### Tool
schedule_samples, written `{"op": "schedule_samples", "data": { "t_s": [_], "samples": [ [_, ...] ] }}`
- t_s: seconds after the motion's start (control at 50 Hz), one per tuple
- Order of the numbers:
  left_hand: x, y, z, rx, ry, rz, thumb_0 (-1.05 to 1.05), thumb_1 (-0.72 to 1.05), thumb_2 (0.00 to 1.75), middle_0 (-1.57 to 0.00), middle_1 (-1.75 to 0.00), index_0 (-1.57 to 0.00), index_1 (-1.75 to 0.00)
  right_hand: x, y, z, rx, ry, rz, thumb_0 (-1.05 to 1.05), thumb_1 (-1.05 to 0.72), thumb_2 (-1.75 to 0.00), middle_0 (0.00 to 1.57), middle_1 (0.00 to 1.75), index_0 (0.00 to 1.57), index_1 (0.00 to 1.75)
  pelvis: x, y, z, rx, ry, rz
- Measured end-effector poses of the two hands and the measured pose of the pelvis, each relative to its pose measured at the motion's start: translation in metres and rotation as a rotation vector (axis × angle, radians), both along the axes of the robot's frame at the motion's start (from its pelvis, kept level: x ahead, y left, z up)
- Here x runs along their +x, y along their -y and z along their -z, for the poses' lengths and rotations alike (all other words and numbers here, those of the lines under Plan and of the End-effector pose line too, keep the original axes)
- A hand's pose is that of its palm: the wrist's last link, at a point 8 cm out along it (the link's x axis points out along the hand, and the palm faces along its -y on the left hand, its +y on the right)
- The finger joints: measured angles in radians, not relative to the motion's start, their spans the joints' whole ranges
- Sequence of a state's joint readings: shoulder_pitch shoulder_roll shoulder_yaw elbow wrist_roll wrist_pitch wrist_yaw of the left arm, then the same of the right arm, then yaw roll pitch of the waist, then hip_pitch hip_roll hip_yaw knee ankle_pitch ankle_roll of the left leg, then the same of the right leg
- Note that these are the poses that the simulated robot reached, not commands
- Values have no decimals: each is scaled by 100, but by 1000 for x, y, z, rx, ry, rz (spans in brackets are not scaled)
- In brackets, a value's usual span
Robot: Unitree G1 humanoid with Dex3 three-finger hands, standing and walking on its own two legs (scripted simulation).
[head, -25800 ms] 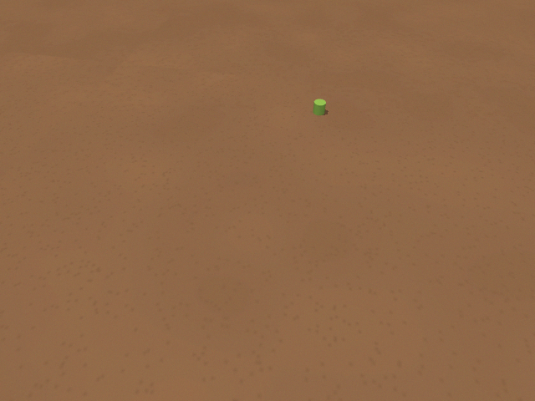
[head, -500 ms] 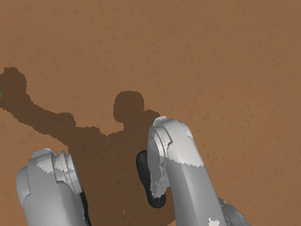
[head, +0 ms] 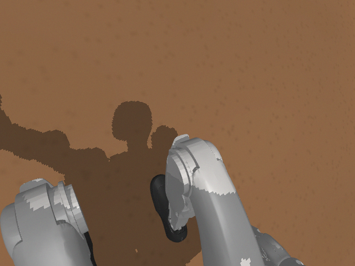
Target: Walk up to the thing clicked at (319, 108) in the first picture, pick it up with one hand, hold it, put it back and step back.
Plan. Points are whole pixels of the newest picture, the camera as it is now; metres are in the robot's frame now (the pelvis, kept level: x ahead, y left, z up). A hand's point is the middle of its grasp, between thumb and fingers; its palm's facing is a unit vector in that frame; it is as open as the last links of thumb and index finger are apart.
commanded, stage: rest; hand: left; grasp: from above
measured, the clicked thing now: out of the picture +0.47 +0.34 -0.26
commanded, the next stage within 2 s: open in 0.54 s
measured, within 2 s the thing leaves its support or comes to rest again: rests again in 0.24 s
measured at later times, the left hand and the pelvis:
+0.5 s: hand out of the picture +0.46 +0.33 -0.24, palm faces -0.45 -0.14 -0.88, open 10.2 cm; pelvis +0.00 +0.00 +0.00, yaw -1 degrees
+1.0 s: hand out of the picture +0.46 +0.33 -0.24, palm faces -0.45 -0.15 -0.88, open 12.2 cm; pelvis +0.00 +0.00 +0.00, yaw -2 degrees
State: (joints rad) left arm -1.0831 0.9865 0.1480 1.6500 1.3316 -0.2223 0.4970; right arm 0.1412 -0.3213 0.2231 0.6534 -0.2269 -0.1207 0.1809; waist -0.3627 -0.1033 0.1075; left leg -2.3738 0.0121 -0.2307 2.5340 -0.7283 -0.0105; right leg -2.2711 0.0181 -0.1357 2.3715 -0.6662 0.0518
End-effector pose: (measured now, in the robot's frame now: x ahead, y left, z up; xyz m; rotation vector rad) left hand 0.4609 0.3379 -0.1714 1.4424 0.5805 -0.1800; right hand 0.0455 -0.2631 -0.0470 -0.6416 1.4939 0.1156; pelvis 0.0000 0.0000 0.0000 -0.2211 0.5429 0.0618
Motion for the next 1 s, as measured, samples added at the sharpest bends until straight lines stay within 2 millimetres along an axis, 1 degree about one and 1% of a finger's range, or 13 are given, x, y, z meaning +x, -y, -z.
{"op": "schedule_samples", "data": {
  "t_s": [0.12,0.22,0.46,0.74,0.84,1.0],
  "samples": [
    [-2,0,4,3,-19,-7,0,-11,79,-48,-94,-57,-88,2,-2,0,13,8,-15,0,-91,-89,20,30,20,30,0,0,0,-2,11,1],
    [-2,0,6,-2,-14,-8,0,-11,79,-49,-94,-58,-87,0,-2,0,15,5,-21,0,-91,-89,20,30,20,30,-2,0,1,-5,19,5],
    [1,6,11,-7,1,12,0,-11,79,-49,-94,-58,-87,-3,-7,-3,23,-2,-35,0,-91,-90,20,30,20,30,-2,-1,2,-13,26,11],
    [4,6,10,0,-6,-1,0,-11,78,-50,-93,-58,-86,-2,-10,-2,50,20,-62,0,-91,-90,20,30,20,30,-3,-2,3,-14,37,15],
    [4,6,12,3,-9,-5,0,-10,78,-43,-95,-50,-89,-3,-9,-4,49,12,-62,0,-91,-89,20,30,20,30,-3,-1,2,-14,37,16],
    [6,4,16,-3,1,-4,0,-27,87,-25,-101,-29,-97,-7,-8,-7,38,-12,-63,0,-91,-89,20,30,20,30,-4,-1,2,-20,38,16]
  ]
}}
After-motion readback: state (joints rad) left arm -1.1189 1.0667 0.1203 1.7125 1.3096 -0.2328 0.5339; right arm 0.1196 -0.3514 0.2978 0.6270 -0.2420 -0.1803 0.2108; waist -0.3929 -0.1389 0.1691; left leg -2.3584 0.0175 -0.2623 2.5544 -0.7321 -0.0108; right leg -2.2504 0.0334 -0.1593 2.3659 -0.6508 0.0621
